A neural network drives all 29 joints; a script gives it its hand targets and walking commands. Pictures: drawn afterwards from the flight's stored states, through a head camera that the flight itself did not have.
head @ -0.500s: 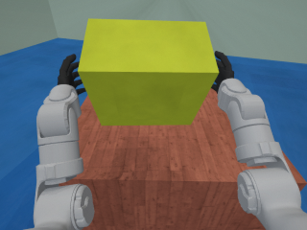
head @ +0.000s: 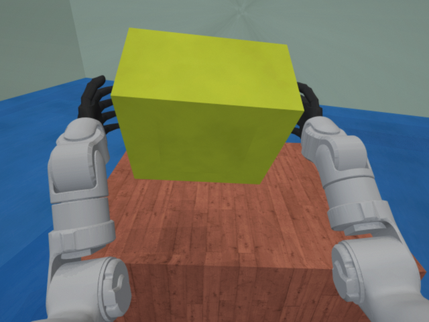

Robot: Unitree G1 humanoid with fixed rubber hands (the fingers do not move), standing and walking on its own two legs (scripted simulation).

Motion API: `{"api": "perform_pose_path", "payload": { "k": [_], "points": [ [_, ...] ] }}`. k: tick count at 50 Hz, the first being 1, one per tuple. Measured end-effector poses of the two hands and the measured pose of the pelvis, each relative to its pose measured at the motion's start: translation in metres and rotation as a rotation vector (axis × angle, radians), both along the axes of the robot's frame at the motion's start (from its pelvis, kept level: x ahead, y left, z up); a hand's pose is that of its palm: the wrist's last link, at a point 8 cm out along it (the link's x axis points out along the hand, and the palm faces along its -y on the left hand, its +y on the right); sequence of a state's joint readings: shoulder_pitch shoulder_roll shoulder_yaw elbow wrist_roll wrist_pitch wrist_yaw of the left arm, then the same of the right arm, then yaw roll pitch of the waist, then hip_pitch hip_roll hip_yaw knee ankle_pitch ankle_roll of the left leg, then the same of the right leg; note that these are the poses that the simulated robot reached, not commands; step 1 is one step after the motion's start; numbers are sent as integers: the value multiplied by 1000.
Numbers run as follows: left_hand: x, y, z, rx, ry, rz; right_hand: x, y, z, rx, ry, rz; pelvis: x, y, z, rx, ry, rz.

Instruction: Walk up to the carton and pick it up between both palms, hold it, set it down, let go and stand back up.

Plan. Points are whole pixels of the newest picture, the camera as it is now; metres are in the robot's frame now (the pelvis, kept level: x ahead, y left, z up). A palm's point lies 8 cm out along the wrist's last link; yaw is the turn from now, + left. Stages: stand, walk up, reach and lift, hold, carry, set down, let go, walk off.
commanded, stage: hold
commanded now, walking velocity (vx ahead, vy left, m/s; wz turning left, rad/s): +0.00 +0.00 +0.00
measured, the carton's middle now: (204, 117) +0.42 +0.01 +0.29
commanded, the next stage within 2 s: set down in 0.82 s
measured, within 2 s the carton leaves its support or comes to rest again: neither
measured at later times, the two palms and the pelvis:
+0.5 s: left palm (105, 120) +0.34 +0.18 +0.32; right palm (316, 123) +0.36 -0.19 +0.31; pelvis +0.01 -0.01 +0.00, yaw +0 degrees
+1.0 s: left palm (97, 131) +0.33 +0.19 +0.30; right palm (316, 124) +0.34 -0.18 +0.31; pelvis +0.00 +0.00 +0.00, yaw +0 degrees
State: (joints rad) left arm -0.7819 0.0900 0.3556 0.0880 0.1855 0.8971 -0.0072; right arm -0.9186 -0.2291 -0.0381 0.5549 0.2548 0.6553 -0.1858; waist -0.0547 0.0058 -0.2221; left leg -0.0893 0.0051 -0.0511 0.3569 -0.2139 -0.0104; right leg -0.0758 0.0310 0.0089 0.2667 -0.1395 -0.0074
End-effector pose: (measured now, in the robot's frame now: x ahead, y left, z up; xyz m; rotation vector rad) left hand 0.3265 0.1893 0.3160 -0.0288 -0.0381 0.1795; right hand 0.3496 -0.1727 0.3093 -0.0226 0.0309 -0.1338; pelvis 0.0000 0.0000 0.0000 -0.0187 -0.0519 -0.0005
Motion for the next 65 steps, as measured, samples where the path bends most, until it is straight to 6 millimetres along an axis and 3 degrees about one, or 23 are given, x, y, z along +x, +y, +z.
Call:
{"api": "perform_pose_path", "payload": {
  "k": [4, 11, 14, 17, 22, 25, 28, 34, 37, 40, 44, 47, 50, 57, 60, 65],
  "points": [
    [4, 7, -8, 24, 87, -68, -10, 1, 3, -11, 32, -7, -3, 1, 0, -1, -25, -1],
    [21, 2, -86, 17, 373, -121, -1, -4, -32, 23, 144, 3, -24, 2, -1, 0, -54, -7],
    [27, -7, -101, 7, 384, -68, 10, -8, -44, 34, 128, 18, -27, -1, -1, 4, -29, -7],
    [28, -17, -82, -3, 269, -19, 21, -15, -35, 50, 46, 13, -21, -4, -1, 6, 18, -4],
    [20, -19, -14, 13, 28, 10, 20, -20, -8, 43, -32, 1, 0, -7, 0, 9, 46, -1],
    [19, -14, 0, 31, 24, -49, 13, -18, -3, 26, 2, -14, 8, -6, 0, 8, 13, 0],
    [22, -6, -14, 26, 104, -109, 10, -12, -11, -7, 77, -38, 7, -3, 0, 4, -11, -1],
    [30, 4, -58, 3, 240, -110, 13, -2, -48, -17, 206, -33, -8, 3, 0, 2, -31, -13],
    [29, 4, -63, -12, 230, -59, 16, 1, -55, -3, 208, -15, -11, 3, 0, 1, -30, -13],
    [23, 0, -46, -22, 152, -17, 17, 0, -46, -3, 156, -11, -7, 3, 0, 0, -12, -9],
    [8, 0, -8, -29, 17, -7, 9, 1, -16, -7, 58, -10, 3, 1, 0, 1, 4, -5],
    [4, 1, 1, -8, 12, -40, 0, -2, 0, 24, 30, -14, 6, 1, 0, -1, -2, 1],
    [8, -1, -15, 10, 101, -104, -7, -9, 3, 48, 25, -21, 2, 2, 0, -2, -14, 1],
    [25, -17, -83, 8, 321, -164, 3, -20, -9, 70, -29, 1, -16, -1, 0, 2, -40, 1],
    [30, -19, -86, 30, 281, -97, 11, -17, -14, 68, -100, 22, -20, -3, 0, 5, -45, 1],
    [36, -13, -73, 46, 181, -33, 22, -11, -18, 86, -189, 28, -16, -6, 0, 8, -38, 3]
  ]
}}
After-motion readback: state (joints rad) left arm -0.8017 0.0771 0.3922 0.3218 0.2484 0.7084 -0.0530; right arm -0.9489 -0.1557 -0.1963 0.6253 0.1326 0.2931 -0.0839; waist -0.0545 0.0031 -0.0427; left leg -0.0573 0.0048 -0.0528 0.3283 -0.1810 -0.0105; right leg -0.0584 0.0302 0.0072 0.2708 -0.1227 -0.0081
